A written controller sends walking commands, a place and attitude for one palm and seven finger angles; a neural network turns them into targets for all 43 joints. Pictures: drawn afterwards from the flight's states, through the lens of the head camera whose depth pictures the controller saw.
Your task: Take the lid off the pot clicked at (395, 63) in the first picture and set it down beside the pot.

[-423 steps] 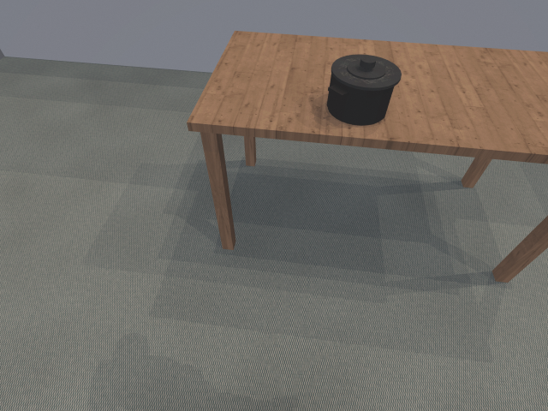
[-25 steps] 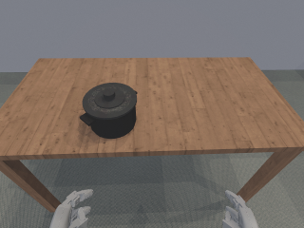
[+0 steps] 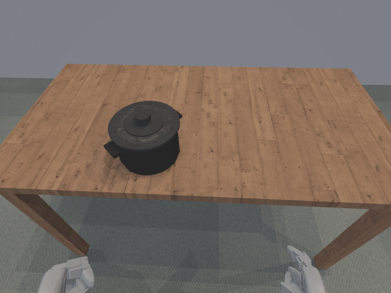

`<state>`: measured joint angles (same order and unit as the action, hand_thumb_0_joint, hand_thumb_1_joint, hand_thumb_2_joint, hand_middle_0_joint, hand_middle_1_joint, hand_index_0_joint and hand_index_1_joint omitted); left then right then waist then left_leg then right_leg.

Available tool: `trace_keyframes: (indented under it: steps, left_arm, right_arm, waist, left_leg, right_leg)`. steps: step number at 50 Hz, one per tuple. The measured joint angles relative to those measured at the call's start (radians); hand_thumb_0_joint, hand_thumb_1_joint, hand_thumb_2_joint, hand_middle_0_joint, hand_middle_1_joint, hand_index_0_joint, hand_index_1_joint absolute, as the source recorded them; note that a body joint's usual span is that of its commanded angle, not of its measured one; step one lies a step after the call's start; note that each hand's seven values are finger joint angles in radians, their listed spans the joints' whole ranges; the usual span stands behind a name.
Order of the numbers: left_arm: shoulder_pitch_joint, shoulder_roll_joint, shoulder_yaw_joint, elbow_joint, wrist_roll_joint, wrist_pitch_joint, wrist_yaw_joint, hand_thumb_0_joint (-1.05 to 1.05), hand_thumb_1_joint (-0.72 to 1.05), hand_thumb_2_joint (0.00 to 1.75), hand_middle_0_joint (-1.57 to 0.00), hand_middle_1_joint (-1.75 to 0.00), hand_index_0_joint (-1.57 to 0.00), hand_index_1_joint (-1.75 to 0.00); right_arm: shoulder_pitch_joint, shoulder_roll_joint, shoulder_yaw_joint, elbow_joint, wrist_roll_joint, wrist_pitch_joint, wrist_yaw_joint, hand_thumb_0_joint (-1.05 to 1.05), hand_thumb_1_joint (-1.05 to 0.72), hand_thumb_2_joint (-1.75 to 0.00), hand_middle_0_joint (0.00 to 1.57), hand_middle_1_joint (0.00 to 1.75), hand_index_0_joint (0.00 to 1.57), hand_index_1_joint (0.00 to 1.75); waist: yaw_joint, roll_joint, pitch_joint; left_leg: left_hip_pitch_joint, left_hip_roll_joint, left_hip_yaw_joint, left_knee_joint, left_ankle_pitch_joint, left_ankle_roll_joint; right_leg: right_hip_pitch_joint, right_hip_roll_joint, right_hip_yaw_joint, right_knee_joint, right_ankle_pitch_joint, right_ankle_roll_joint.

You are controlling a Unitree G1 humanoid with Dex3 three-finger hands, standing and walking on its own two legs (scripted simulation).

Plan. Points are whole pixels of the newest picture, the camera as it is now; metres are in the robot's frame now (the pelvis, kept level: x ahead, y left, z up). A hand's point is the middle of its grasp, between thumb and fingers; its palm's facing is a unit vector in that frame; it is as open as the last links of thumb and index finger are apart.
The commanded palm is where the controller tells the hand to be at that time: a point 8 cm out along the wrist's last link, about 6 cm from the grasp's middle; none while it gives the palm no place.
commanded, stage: raise the hand higher, near the body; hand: left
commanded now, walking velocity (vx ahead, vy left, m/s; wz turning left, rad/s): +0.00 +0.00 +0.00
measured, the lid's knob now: (142, 116) +0.51 +0.20 +0.06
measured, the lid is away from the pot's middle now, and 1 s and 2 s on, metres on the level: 0.00 0.00 0.00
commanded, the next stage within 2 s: reach forward and open the fingers in 0.72 s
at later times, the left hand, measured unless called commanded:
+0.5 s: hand (71, 256) +0.16 +0.24 +0.05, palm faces +0.24 -0.89 -0.38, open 3.1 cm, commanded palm +0.12 +0.28 +0.08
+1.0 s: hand (41, 229) +0.19 +0.28 +0.10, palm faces +0.06 -0.29 -0.96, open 3.0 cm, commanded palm +0.16 +0.29 +0.14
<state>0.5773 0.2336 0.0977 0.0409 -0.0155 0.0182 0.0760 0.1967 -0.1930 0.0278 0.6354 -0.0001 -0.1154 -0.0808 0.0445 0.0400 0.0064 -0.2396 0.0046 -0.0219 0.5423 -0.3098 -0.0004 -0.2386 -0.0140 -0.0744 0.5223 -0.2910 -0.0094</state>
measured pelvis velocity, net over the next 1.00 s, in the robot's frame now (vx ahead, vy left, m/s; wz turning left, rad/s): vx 0.00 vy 0.03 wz -0.05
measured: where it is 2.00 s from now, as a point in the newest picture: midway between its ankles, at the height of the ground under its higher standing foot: outside the picture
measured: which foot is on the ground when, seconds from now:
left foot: down 0.00-1.00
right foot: down 0.00-1.00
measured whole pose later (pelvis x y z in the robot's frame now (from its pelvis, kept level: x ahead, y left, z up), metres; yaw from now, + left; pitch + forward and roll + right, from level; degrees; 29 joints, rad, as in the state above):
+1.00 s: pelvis +0.00 +0.03 +0.01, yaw -3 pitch -1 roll +0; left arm 0.53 0.48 0.10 -0.43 0.66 0.17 0.10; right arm 0.13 -0.26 0.02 0.60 -0.02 0.04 -0.01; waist 0.09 0.09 0.00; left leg -0.18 -0.01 0.04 0.46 -0.28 0.03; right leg -0.20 -0.03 -0.01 0.44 -0.24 0.01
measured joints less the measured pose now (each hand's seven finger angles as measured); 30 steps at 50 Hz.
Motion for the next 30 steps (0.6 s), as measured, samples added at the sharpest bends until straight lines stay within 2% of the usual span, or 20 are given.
trace_keyframes:
  steps: [7,15,30]
  left_arm:
    - [0.046,0.01,0.017,-0.088,0.003,-0.019,-0.002,0.02,0.9,0.9,-1.28,-1.49,-1.28,-1.49]
    - [0.084,0.02,0.026,-0.194,0.005,-0.043,-0.007,0.02,0.9,0.9,-1.29,-1.5,-1.29,-1.49]
    - [0.06,0.04,0.049,-0.355,0.002,-0.058,-0.012,0.02,0.9,0.9,-1.29,-1.5,-1.29,-1.5]
  right_arm:
    - [0.006,-0.013,-0.028,0.031,0.002,-0.019,-0.005,0.02,-0.9,-0.9,0.21,0.3,0.2,0.3]
    - [-0.027,-0.027,-0.051,0.017,0.002,-0.034,-0.005,0.02,-0.9,-0.9,0.21,0.3,0.2,0.3]
    - [-0.048,-0.001,-0.009,-0.028,-0.01,-0.027,0.024,0.01,-0.9,-0.9,0.21,0.3,0.2,0.3]
  waist:
    - [-0.006,0.009,0.003]
    - [0.005,0.009,0.003]
    - [0.032,0.012,0.007]
  left_leg:
    - [0.034,0.001,0.011,-0.029,0.0,0.001]
    - [0.075,-0.001,0.019,-0.058,0.003,0.007]
    - [0.129,-0.017,0.021,-0.094,0.017,0.023]
  right_leg:
    - [0.028,0.002,0.01,-0.022,0.0,0.002]
    - [0.068,0.001,0.018,-0.057,0.009,0.009]
    - [0.129,-0.014,0.02,-0.107,0.03,0.026]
